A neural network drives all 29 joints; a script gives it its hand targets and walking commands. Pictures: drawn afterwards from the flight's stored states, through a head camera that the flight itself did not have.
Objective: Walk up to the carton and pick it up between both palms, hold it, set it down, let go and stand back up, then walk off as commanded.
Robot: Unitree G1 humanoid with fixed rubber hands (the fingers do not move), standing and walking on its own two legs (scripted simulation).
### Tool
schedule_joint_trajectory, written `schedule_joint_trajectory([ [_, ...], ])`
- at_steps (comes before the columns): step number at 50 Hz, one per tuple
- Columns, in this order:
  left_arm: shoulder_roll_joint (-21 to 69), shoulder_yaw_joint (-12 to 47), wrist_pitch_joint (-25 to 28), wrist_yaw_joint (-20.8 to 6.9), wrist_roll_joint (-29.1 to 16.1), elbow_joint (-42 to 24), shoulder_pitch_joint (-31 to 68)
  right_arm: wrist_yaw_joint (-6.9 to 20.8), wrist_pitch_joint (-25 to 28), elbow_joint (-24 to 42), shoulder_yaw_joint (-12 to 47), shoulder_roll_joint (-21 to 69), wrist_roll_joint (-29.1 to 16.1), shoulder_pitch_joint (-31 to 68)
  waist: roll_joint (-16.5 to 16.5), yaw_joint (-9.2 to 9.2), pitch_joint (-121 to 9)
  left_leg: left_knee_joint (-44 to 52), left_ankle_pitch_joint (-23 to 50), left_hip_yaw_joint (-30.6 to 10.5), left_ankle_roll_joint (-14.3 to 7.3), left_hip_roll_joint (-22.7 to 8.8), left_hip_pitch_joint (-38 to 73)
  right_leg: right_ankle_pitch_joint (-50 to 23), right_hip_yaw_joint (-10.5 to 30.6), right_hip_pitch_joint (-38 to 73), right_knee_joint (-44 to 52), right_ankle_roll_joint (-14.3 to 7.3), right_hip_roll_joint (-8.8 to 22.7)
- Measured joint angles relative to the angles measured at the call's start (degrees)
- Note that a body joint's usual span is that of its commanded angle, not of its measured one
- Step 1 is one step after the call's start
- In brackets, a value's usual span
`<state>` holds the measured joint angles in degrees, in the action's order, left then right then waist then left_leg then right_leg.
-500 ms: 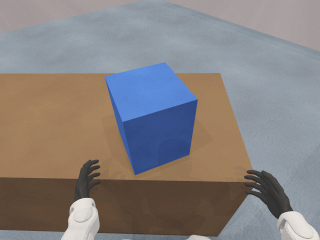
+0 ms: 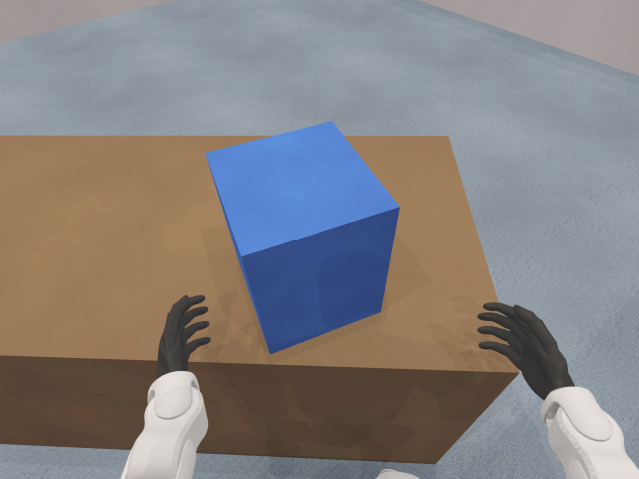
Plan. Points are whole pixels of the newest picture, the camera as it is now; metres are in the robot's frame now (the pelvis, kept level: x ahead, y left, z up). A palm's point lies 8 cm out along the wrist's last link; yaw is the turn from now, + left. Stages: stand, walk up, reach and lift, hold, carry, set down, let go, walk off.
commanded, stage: reach and lift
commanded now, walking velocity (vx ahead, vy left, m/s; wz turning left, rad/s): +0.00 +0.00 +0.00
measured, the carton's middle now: (300, 239) +0.45 +0.07 +0.02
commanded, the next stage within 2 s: none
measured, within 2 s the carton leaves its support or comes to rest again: neither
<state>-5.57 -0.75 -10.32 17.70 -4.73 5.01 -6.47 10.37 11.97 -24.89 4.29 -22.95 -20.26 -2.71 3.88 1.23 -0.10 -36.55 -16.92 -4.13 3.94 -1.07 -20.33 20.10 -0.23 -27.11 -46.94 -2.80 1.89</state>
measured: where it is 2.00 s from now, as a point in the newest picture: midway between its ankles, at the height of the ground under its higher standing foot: outside the picture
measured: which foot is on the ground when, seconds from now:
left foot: down 0.00-1.00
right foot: down 0.00-1.00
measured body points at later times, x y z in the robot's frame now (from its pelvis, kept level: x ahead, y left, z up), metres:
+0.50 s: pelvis -0.01 +0.01 +0.01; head +0.00 +0.00 +0.46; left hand +0.30 +0.21 +0.07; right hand +0.34 -0.19 +0.07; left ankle +0.03 +0.21 -0.71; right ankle +0.05 -0.08 -0.71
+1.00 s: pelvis -0.01 +0.01 +0.01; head +0.03 +0.01 +0.46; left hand +0.34 +0.22 +0.12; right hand +0.41 -0.16 +0.11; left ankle +0.03 +0.21 -0.71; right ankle +0.05 -0.08 -0.71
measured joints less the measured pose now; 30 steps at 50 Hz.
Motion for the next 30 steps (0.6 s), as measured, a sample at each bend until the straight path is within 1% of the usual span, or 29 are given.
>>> schedule_joint_trajectory([
  [5,0.0,0.0,-2.8,0.0,-0.13,-0.45,1.97,-1.04,-2.41,0.05,0.13,-0.06,-0.29,2.94,0.0,0.27,0.0,0.74,0.48,0.01,0.0,-0.01,-0.02,-0.57,0.0,0.03,0.85,0.0,0.0],
  [10,0.0,0.0,-6.74,0.47,-0.39,-1.54,4.27,-1.96,-5.72,0.14,0.15,-0.07,-0.29,6.51,0.0,0.41,0.0,1.43,1.07,0.01,0.11,-0.02,-0.05,-1.18,0.0,0.06,1.67,0.0,0.0],
  [12,0.0,0.0,-7.95,0.69,-1.12,-1.55,5.78,-2.31,-6.96,0.14,0.15,-0.09,-0.4,8.0,0.0,0.7,0.0,1.66,1.32,0.02,0.11,-0.02,-0.09,-1.45,0.0,0.06,1.98,0.0,0.0],
  [20,0.0,0.0,-14.0,1.53,-1.34,-1.8,12.06,-3.45,-12.55,0.14,0.16,-0.1,-0.63,14.79,-0.19,1.39,0.31,2.81,2.4,0.02,0.38,-0.05,-0.16,-2.62,0.0,0.06,3.29,0.0,0.0],
  [25,0.0,0.0,-18.92,2.15,-1.53,-1.79,16.83,-3.81,-17.43,-0.16,0.18,-0.14,-0.96,19.57,-0.21,1.68,1.07,3.12,2.78,0.02,0.46,-0.07,-0.25,-3.14,0.0,0.05,3.79,0.0,-0.02],
  [30,0.0,-0.01,-22.27,2.77,-1.68,-1.82,20.93,-4.42,-20.15,-0.26,0.16,-0.34,-0.97,22.84,-0.51,2.28,1.32,3.67,3.25,0.03,0.75,-0.17,-0.34,-3.66,0.0,0.06,4.57,0.0,-0.1],
])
